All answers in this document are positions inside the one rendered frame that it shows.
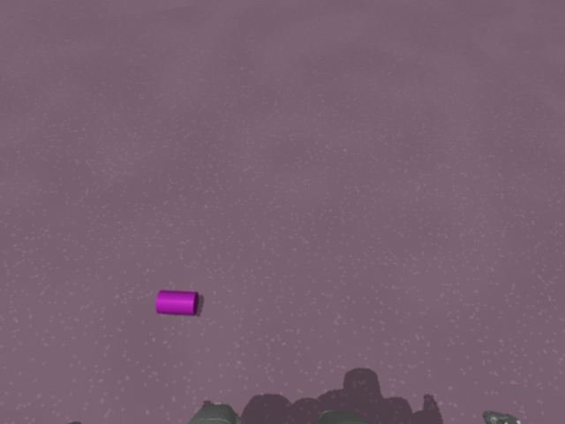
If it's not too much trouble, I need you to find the can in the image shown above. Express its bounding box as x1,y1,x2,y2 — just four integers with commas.
155,291,199,315

